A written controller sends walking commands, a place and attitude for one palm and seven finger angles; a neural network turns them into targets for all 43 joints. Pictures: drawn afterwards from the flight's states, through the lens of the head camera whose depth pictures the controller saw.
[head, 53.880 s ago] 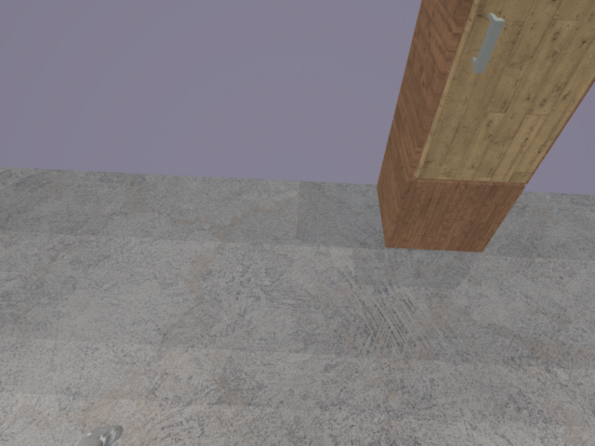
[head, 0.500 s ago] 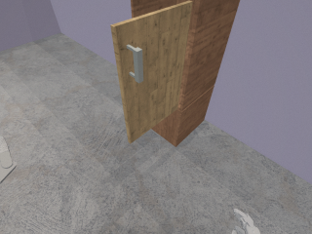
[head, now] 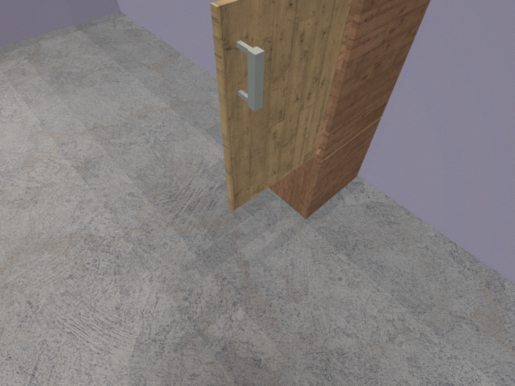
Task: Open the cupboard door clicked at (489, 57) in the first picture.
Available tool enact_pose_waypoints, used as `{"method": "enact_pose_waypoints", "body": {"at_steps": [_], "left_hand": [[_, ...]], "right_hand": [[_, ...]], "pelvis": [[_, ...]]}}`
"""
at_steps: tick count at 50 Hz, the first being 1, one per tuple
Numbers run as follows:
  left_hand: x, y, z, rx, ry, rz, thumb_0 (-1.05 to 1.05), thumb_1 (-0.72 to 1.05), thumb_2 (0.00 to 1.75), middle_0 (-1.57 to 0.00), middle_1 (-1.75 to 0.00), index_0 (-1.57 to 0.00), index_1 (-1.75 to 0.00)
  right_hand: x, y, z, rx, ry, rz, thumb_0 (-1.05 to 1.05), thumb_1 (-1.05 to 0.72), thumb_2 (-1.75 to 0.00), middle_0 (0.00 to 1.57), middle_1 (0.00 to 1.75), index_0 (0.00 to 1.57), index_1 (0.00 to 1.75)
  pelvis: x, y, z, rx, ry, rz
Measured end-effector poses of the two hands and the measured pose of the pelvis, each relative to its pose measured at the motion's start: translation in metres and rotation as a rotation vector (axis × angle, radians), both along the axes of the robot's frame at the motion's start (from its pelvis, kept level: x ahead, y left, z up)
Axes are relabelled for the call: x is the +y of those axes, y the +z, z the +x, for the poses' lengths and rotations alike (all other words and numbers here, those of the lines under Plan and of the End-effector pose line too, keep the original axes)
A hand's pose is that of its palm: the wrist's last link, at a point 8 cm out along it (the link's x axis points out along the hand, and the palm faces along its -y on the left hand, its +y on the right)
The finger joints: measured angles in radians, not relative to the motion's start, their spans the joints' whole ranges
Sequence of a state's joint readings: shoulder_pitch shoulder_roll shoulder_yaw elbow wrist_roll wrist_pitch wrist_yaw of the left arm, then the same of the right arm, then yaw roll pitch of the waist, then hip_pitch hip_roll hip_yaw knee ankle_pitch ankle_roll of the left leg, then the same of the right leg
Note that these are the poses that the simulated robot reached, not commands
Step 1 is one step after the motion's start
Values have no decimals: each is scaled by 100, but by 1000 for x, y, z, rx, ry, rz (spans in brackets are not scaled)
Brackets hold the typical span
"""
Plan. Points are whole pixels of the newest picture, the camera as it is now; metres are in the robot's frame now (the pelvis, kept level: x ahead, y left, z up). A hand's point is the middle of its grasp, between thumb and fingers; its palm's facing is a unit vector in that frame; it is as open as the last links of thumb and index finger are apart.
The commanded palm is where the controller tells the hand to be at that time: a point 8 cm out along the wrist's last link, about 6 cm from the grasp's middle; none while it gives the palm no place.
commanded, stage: let the arm hang, fingers relaxed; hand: left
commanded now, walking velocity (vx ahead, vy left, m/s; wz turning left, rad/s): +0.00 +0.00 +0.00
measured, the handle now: (248, 76) +0.64 +0.06 +0.13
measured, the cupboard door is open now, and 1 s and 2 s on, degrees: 88 88 88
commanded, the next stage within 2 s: look to check the result in 0.74 s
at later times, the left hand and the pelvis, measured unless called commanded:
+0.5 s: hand out of the picture +0.07 +0.27 -0.14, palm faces +0.00 -0.94 -0.35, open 7.4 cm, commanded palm none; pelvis +0.00 +0.03 +0.02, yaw -1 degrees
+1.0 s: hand out of the picture +0.09 +0.26 -0.14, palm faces -0.02 -0.94 -0.34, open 7.4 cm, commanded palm none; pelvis +0.02 +0.02 +0.02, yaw -1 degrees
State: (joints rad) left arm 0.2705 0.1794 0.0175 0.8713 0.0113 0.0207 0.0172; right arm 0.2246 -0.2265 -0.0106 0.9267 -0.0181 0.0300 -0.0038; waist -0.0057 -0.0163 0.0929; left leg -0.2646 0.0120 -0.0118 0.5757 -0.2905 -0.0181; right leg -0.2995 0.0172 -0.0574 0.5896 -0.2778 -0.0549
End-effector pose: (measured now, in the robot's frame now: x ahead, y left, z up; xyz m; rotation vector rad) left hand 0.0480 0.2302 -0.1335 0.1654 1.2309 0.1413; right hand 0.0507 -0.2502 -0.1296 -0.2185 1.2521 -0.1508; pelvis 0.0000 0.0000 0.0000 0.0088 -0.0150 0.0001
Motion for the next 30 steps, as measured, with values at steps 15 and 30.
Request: {"method": "enact_pose_waypoints", "body": {"at_steps": [15, 30], "left_hand": [[69, 25, -27, 111, 30, 127, 0, 91, 90, -20, -30, -21, -30], [76, 34, 26, 7, -24, 138, 0, 90, 90, -20, -30, -21, -30]], "right_hand": [[14, 0, -35, 87, -36, 15, 1, -90, -90, 20, 30, 21, 30], [4, 6, -12, 38, -34, -14, 0, -90, -90, 20, 30, 21, 30]], "pelvis": [[20, 15, -5, -14, -12, -13], [26, 17, 0, -16, -19, -4]]}}
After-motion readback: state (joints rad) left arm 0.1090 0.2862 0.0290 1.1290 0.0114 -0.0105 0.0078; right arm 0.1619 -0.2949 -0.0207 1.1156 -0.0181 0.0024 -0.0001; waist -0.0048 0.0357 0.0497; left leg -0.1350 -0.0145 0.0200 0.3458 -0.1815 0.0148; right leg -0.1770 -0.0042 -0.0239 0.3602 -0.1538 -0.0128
